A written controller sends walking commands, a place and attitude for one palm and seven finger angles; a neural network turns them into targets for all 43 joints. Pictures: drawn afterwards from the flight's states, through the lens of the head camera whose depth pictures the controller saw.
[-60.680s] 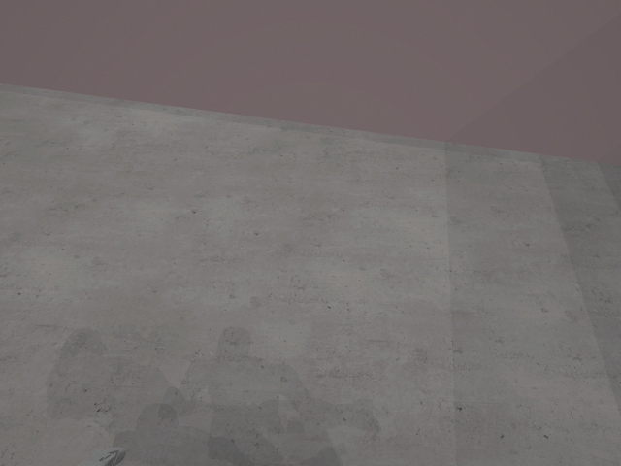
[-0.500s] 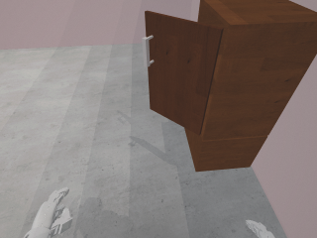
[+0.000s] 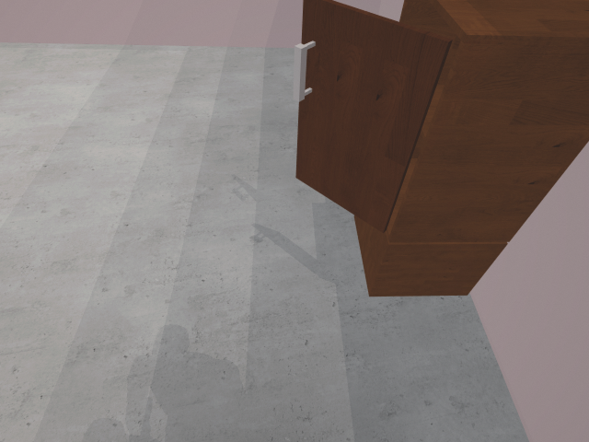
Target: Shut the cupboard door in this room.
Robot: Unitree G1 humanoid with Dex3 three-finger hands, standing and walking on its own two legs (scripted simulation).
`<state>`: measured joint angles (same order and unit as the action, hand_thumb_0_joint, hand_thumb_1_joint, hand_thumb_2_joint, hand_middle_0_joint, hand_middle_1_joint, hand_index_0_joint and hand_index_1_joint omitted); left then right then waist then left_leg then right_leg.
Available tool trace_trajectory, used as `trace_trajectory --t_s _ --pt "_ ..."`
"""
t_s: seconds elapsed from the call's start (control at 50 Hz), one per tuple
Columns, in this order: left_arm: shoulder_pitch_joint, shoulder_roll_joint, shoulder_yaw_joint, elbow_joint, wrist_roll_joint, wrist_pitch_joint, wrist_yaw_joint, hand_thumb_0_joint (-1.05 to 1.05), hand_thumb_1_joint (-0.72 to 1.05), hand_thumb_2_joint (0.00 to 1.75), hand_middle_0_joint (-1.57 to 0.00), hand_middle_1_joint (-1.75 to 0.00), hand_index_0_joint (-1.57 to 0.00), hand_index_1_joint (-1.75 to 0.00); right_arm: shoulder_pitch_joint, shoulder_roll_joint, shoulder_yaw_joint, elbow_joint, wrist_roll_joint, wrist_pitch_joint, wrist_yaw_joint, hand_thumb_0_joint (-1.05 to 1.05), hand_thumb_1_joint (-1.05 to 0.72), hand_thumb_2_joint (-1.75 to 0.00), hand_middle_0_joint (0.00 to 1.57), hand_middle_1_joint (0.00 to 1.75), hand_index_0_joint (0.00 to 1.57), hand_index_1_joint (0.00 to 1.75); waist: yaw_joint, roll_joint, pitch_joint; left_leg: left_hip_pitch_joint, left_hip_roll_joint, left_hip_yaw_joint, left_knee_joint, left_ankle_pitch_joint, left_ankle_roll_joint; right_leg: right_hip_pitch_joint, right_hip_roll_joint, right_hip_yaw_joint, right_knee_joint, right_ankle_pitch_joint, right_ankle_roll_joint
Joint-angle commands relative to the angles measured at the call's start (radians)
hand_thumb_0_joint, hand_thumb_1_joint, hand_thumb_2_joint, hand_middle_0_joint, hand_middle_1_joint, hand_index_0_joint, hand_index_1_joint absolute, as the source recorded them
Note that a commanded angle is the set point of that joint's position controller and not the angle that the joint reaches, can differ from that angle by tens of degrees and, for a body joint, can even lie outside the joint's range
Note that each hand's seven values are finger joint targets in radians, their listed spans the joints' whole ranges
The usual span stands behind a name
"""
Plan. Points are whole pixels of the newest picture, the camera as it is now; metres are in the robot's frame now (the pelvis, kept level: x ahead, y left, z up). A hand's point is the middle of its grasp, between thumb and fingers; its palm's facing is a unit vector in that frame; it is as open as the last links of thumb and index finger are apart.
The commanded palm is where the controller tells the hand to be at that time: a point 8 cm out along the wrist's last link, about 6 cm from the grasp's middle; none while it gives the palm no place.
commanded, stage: let the arm hang, fingers relaxed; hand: left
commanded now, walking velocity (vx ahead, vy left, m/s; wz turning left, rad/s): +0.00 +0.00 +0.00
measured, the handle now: (305, 71) +0.99 +0.05 +0.02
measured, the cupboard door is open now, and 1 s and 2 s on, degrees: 46 46 46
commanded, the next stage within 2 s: look to check the result in 0.42 s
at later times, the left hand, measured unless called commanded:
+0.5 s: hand out of the picture -0.02 +0.19 -0.17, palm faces +0.00 -0.98 -0.21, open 7.4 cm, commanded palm none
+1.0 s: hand out of the picture +0.07 +0.24 -0.15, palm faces -0.01 -0.95 -0.32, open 7.4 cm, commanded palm none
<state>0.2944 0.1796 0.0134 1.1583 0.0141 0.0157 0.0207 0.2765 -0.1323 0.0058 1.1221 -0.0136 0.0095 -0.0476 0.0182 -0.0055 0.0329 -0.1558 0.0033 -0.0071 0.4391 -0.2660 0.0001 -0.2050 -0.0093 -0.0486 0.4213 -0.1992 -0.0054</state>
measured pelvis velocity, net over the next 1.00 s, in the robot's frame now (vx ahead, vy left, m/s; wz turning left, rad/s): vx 0.00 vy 0.00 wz -0.01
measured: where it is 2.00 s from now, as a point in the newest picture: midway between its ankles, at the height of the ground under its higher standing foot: outside the picture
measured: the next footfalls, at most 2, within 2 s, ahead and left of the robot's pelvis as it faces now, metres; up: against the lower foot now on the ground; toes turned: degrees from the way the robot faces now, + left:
right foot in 1.92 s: +0.08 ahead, -0.12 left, +0.00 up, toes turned +24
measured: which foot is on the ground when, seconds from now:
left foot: down 0.00-1.00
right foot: down 0.00-1.00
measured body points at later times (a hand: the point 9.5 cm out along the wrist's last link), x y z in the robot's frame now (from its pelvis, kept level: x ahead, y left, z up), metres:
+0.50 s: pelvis -0.02 +0.01 +0.00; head -0.01 +0.00 +0.45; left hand -0.01 +0.25 -0.16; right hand -0.05 -0.23 -0.16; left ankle -0.02 +0.12 -0.74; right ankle +0.02 -0.12 -0.74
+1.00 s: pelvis +0.00 +0.00 +0.01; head +0.01 +0.00 +0.46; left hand +0.07 +0.29 -0.13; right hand +0.07 -0.28 -0.14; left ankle -0.02 +0.12 -0.74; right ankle +0.02 -0.12 -0.74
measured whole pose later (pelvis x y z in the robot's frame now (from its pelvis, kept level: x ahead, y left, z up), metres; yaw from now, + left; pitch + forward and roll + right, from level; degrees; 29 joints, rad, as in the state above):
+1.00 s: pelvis +0.00 +0.00 +0.01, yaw -1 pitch -1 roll +0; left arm 0.12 0.31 0.02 1.12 0.02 -0.01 0.00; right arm 0.14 -0.31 -0.01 1.10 -0.02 -0.01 -0.01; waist 0.00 0.01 0.03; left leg -0.10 0.00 0.01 0.34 -0.22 0.00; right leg -0.16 -0.01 -0.04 0.34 -0.16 0.00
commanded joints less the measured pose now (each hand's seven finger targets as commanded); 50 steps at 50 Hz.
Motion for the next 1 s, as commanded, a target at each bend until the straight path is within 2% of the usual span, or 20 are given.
trace_trajectory --t_s 0.0,0.06,0.08,0.1,0.18,0.24,0.32,0.4,0.44,0.58,0.68,0.74,0.78,0.88,0.98 --pt "0.043 0.08 0.009 -0.024 -0.003 -0.005 0.004 0.0 0.9 0.9 -0.2 -0.3 -0.2 -0.3 0.05 -0.133 -0.024 -0.031 0.001 -0.017 -0.003 0.0 -0.9 -0.9 0.2 0.3 0.2 0.3 -0.001 0.01 0.056 -0.122 0.107 -0.08 -0.158 0.082 0.025 0.066 -0.072 0.087 -0.072 0.046 -0.019" --pt "0.019 0.083 0.013 -0.034 -0.001 0.002 0.003 0.0 0.9 0.9 -0.2 -0.3 -0.2 -0.3 0.062 -0.124 -0.023 -0.018 -0.005 -0.013 0.004 0.0 -0.9 -0.9 0.2 0.3 0.2 0.3 -0.002 -0.008 0.123 -0.178 0.1 -0.096 -0.208 -0.063 0.024 0.035 -0.068 0.096 -0.08 -0.035 -0.014" --pt "0.016 0.087 0.014 -0.042 0.0 0.004 0.002 0.0 0.9 0.9 -0.2 -0.3 -0.2 -0.3 0.065 -0.129 -0.025 -0.02 -0.006 -0.013 0.006 0.0 -0.9 -0.9 0.2 0.3 0.2 0.3 -0.001 -0.003 0.127 -0.189 0.1 -0.101 -0.222 -0.106 0.025 0.032 -0.066 0.094 -0.076 -0.044 -0.012" --pt "0.016 0.095 0.017 -0.049 0.001 0.003 0.003 0.0 0.9 0.9 -0.2 -0.3 -0.2 -0.3 0.069 -0.134 -0.027 -0.023 -0.006 -0.016 0.007 0.0 -0.9 -0.9 0.2 0.3 0.2 0.3 0.001 0.032 0.116 -0.198 0.103 -0.106 -0.233 -0.122 0.027 0.044 -0.063 0.092 -0.065 -0.035 -0.013" --pt "0.008 0.105 0.024 -0.068 0.003 0.0 0.0 0.0 0.9 0.9 -0.2 -0.3 -0.2 -0.3 0.067 -0.141 -0.032 -0.036 -0.008 -0.02 0.012 0.0 -0.9 -0.9 0.2 0.3 0.2 0.3 0.007 0.028 0.107 -0.227 0.1 -0.115 -0.245 -0.169 0.032 0.059 -0.064 0.089 -0.057 -0.034 -0.01" --pt "0.001 0.12 0.03 -0.078 0.001 -0.009 -0.002 0.0 0.9 0.9 -0.2 -0.3 -0.2 -0.3 0.075 -0.143 -0.034 -0.041 -0.007 -0.023 0.015 0.0 -0.9 -0.9 0.2 0.3 0.2 0.3 0.003 0.0 0.069 -0.2 0.083 -0.092 -0.207 -0.108 0.032 0.066 -0.076 0.105 -0.077 -0.038 -0.016" --pt "-0.014 0.14 0.036 -0.084 0.0 -0.019 -0.002 0.0 0.9 0.9 -0.2 -0.3 -0.2 -0.3 0.086 -0.151 -0.036 -0.04 -0.004 -0.025 0.016 0.0 -0.9 -0.9 0.2 0.3 0.2 0.3 -0.009 -0.016 0.052 -0.149 0.074 -0.068 -0.166 -0.031 0.031 0.039 -0.088 0.12 -0.098 -0.05 -0.027" --pt "-0.024 0.163 0.04 -0.081 -0.001 -0.026 -0.001 0.0 0.9 0.9 -0.2 -0.3 -0.2 -0.3 0.083 -0.177 -0.042 -0.042 -0.002 -0.025 0.015 0.0 -0.9 -0.9 0.2 0.3 0.2 0.3 -0.017 -0.012 0.034 -0.106 0.074 -0.059 -0.144 -0.003 0.032 0.019 -0.09 0.129 -0.109 -0.062 -0.037" --pt "-0.025 0.165 0.039 -0.074 -0.002 -0.028 -0.002 0.0 0.9 0.9 -0.2 -0.3 -0.2 -0.3 0.07 -0.182 -0.041 -0.041 -0.003 -0.029 0.014 0.0 -0.9 -0.9 0.2 0.3 0.2 0.3 -0.017 0.017 0.015 -0.094 0.08 -0.063 -0.144 0.015 0.031 0.03 -0.094 0.13 -0.106 -0.037 -0.038" --pt "-0.054 0.204 0.039 -0.059 -0.001 -0.032 -0.005 0.0 0.9 0.9 -0.2 -0.3 -0.2 -0.3 0.022 -0.239 -0.049 -0.045 -0.001 -0.028 0.014 0.0 -0.9 -0.9 0.2 0.3 0.2 0.3 -0.023 0.014 0.041 -0.075 0.09 -0.068 -0.15 0.0 0.031 0.008 -0.095 0.136 -0.124 -0.054 -0.04" --pt "-0.086 0.241 0.041 -0.059 0.0 -0.034 -0.007 0.0 0.9 0.9 -0.2 -0.3 -0.2 -0.3 -0.02 -0.277 -0.051 -0.053 -0.002 -0.029 0.018 0.0 -0.9 -0.9 0.2 0.3 0.2 0.3 -0.021 0.005 0.034 -0.064 0.092 -0.072 -0.154 0.009 0.03 0.019 -0.101 0.143 -0.138 -0.057 -0.04" --pt "-0.108 0.258 0.041 -0.062 -0.001 -0.038 -0.008 0.0 0.9 0.9 -0.2 -0.3 -0.2 -0.3 -0.047 -0.3 -0.052 -0.056 -0.002 -0.032 0.02 0.0 -0.9 -0.9 0.2 0.3 0.2 0.3 -0.022 0.016 0.012 -0.038 0.1 -0.075 -0.159 0.053 0.028 0.029 -0.101 0.14 -0.133 -0.013 -0.041" --pt "-0.125 0.274 0.041 -0.064 -0.001 -0.04 -0.009 0.0 0.9 0.9 -0.2 -0.3 -0.2 -0.3 -0.067 -0.315 -0.052 -0.059 -0.002 -0.033 0.022 0.0 -0.9 -0.9 0.2 0.3 0.2 0.3 -0.02 0.003 -0.006 -0.028 0.103 -0.078 -0.159 0.086 0.027 0.053 -0.105 0.135 -0.13 0.03 -0.039" --pt "-0.165 0.3 0.039 -0.072 -0.003 -0.043 -0.01 0.0 0.9 0.9 -0.2 -0.3 -0.2 -0.3 -0.111 -0.345 -0.05 -0.064 -0.002 -0.035 0.025 0.0 -0.9 -0.9 0.2 0.3 0.2 0.3 -0.019 0.019 -0.019 -0.011 0.111 -0.082 -0.174 0.146 0.02 0.082 -0.108 0.123 -0.122 0.107 -0.037" --pt "-0.194 0.323 0.039 -0.083 -0.003 -0.047 -0.01 0.0 0.9 0.9 -0.2 -0.3 -0.2 -0.3 -0.142 -0.367 -0.049 -0.068 -0.001 -0.036 0.028 0.0 -0.9 -0.9 0.2 0.3 0.2 0.3 -0.017 -0.002 -0.046 0.017 0.114 -0.078 -0.177 0.197 0.016 0.113 -0.115 0.116 -0.122 0.175 -0.034"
